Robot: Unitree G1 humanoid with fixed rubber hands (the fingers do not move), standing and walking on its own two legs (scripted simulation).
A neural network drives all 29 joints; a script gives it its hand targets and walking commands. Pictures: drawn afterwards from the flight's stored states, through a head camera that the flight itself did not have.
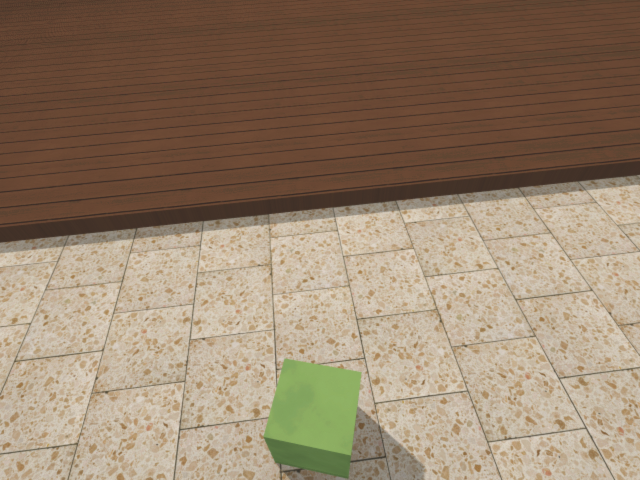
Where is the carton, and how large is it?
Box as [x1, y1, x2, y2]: [263, 359, 361, 478]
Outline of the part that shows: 284,359 263,436 275,462 347,478 361,372 296,360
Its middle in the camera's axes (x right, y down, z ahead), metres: +0.00 +0.50 +1.06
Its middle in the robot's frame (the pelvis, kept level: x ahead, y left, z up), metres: +0.41 +0.05 -0.65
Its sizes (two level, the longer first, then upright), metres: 0.210 0.200 0.250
